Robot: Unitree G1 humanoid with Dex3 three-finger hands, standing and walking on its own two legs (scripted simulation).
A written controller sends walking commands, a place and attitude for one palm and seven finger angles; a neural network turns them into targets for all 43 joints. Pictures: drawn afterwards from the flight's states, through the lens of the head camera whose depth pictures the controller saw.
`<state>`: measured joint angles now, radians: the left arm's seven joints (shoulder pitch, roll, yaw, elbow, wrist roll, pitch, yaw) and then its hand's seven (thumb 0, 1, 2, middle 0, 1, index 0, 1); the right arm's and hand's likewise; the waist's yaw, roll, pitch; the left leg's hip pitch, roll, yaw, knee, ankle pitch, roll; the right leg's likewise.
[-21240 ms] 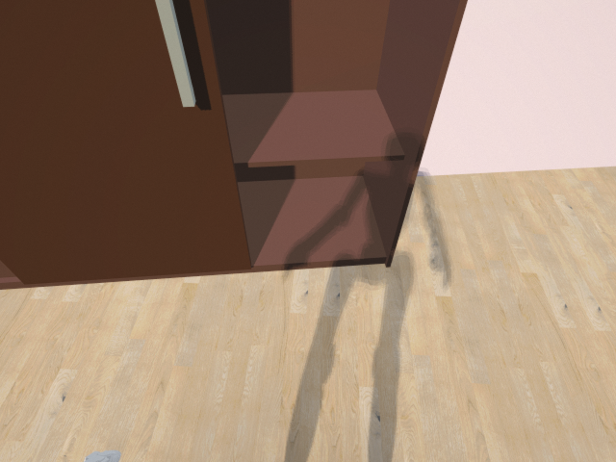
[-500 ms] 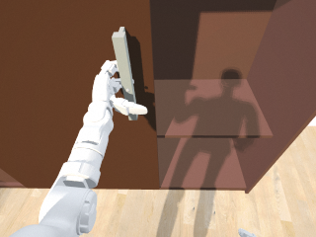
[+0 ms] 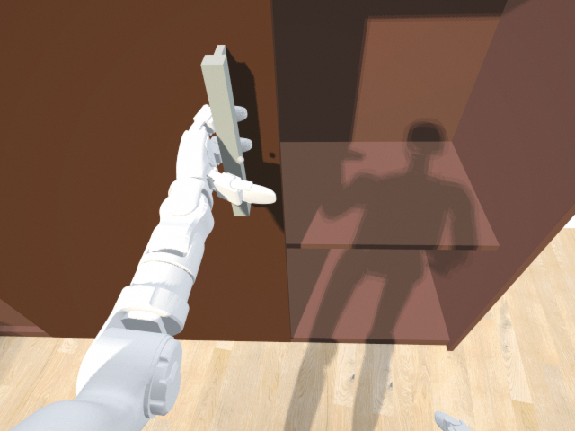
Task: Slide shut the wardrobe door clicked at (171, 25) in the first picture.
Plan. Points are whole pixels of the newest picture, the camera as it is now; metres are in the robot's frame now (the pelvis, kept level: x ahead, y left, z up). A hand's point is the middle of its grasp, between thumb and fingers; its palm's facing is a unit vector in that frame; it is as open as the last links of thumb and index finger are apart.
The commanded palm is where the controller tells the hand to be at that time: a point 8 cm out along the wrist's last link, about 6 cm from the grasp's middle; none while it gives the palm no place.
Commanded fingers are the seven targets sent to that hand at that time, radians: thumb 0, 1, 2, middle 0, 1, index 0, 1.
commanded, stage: slide the fingers in behind the handle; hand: left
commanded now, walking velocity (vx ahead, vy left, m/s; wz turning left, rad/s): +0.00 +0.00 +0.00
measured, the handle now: (233, 141) +0.50 +0.09 +0.15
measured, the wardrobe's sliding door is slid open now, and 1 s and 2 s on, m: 0.55 0.55 0.55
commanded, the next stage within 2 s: grip the handle and tug to test in 0.06 s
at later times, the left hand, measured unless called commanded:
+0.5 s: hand (235, 160) +0.44 +0.08 +0.17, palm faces -0.03 -1.00 +0.01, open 11.6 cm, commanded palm +0.41 +0.13 +0.16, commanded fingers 0.00 0.34 0.66 -0.39 -1.32 -0.39 -1.32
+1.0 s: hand (238, 158) +0.44 +0.07 +0.17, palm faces -0.02 -1.00 +0.01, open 6.5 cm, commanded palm +0.42 +0.13 +0.16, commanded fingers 0.00 0.90 0.90 -0.45 -1.40 -0.45 -1.40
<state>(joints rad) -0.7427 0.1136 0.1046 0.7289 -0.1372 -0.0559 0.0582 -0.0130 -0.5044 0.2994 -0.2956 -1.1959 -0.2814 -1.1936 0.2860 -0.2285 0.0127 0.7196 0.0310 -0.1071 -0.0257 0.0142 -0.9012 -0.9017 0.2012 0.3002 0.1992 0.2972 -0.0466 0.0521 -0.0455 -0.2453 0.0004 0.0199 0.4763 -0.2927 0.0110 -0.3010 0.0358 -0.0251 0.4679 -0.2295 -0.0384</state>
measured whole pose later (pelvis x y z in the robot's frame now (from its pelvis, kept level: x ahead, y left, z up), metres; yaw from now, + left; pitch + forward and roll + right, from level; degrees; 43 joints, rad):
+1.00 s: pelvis +0.01 +0.01 +0.00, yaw -1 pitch +4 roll +0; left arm -0.70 0.11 0.11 0.64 -0.13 -0.01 0.08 0.00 0.61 0.79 -0.35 -1.36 -0.31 -1.35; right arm 0.30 -0.22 0.01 0.70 0.03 -0.08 -0.02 0.01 -0.90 -0.90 0.20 0.30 0.20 0.30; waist -0.05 0.05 -0.05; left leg -0.23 0.00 0.04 0.47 -0.30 0.02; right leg -0.29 0.04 -0.01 0.45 -0.23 -0.03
